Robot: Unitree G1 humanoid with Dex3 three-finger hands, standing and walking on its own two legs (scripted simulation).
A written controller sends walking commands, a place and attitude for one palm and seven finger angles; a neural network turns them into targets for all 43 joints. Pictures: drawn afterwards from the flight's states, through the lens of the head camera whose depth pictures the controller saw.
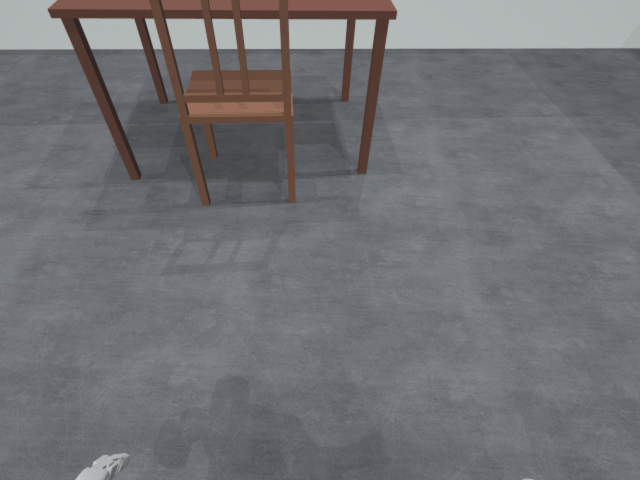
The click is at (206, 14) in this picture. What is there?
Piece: chair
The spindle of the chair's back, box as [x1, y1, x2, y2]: [200, 0, 223, 94]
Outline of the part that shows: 200,0 217,94 223,94 208,0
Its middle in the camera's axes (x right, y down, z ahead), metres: -0.36 -0.63 +1.26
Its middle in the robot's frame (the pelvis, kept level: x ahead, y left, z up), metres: +1.35 +0.43 -0.06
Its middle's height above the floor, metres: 0.71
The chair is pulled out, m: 0.00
